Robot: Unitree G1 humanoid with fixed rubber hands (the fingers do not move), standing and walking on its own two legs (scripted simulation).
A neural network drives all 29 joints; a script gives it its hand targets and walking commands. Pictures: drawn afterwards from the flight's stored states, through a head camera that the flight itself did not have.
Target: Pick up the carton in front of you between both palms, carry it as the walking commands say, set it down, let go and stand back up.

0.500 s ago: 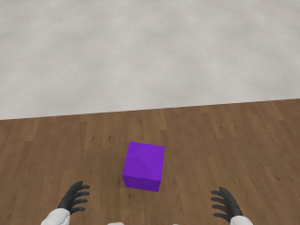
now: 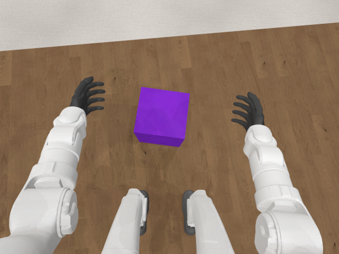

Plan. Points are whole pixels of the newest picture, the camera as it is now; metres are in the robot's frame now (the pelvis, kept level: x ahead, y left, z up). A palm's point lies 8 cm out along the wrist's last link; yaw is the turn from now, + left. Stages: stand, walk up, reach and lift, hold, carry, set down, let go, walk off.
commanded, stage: reach and lift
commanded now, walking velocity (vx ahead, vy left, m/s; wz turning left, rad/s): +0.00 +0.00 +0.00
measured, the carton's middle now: (162, 120) +0.53 +0.02 -0.56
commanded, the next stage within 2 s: none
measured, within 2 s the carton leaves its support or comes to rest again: neither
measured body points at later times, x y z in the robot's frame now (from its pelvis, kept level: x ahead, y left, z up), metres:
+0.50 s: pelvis +0.01 +0.01 -0.02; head +0.36 +0.02 +0.26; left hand +0.58 +0.21 -0.16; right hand +0.54 -0.18 -0.16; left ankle +0.06 +0.11 -0.65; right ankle +0.06 -0.13 -0.65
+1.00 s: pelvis -0.04 +0.00 -0.24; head +0.34 +0.02 +0.00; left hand +0.56 +0.21 -0.40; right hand +0.52 -0.18 -0.40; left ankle +0.06 +0.12 -0.65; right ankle +0.06 -0.14 -0.65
